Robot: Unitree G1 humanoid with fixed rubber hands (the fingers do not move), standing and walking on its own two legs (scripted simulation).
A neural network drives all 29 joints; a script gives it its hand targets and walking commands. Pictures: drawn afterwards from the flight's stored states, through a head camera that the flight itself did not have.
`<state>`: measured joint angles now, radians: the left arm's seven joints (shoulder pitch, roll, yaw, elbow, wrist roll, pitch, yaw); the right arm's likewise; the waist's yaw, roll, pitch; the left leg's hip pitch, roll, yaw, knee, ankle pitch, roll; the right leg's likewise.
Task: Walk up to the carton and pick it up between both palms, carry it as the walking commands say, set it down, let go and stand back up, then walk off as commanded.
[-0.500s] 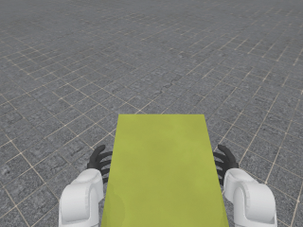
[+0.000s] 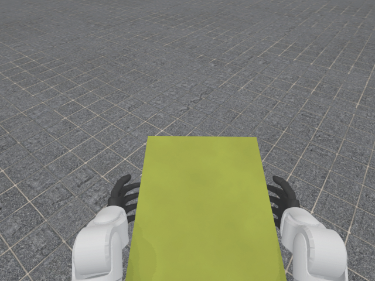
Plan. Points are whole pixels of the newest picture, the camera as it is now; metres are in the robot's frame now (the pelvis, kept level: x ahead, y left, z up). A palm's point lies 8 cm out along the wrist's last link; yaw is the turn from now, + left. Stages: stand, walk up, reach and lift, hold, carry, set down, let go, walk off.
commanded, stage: carry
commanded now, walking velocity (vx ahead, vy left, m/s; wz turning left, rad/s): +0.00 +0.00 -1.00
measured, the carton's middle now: (200, 223) +0.27 +0.00 +0.01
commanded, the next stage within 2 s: none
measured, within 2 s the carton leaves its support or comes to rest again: neither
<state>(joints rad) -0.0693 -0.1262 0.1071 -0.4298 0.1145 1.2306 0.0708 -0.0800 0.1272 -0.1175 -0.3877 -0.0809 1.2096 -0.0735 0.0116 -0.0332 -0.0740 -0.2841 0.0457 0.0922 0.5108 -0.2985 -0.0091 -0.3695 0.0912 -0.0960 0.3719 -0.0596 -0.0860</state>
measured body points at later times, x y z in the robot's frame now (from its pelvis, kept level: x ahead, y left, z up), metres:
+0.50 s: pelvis -0.02 -0.03 -0.03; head +0.06 -0.05 +0.41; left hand +0.30 -0.02 +0.00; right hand +0.16 -0.30 +0.01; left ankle +0.03 +0.08 -0.74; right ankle +0.02 -0.13 -0.74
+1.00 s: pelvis -0.01 -0.08 -0.03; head +0.03 -0.11 +0.42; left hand +0.28 -0.22 +0.03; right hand +0.02 -0.40 +0.03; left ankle +0.10 -0.02 -0.73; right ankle -0.06 -0.16 -0.74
